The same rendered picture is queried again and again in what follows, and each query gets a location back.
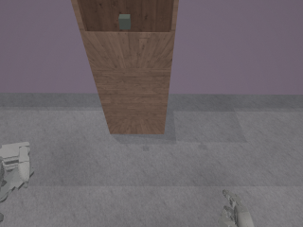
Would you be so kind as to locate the robot right hand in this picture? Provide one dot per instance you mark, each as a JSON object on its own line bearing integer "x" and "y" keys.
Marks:
{"x": 239, "y": 217}

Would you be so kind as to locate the cabinet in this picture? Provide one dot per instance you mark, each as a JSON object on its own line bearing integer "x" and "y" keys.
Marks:
{"x": 132, "y": 72}

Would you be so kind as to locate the robot left hand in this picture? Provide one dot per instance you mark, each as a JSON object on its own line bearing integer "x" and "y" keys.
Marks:
{"x": 14, "y": 158}

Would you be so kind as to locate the drawer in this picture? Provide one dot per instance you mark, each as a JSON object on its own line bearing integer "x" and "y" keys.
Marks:
{"x": 146, "y": 15}

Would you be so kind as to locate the handle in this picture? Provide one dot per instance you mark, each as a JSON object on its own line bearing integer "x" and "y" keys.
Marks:
{"x": 124, "y": 21}

